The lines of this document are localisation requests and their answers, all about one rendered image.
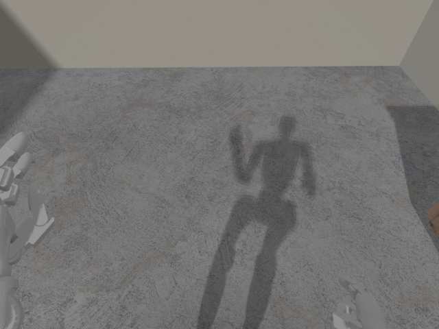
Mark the left robot hand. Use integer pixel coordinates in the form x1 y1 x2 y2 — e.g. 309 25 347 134
0 132 55 277

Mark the right robot hand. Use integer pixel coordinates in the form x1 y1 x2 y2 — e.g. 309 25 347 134
333 275 388 329

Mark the robot left forearm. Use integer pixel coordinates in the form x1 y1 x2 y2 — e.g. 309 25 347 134
0 276 24 329

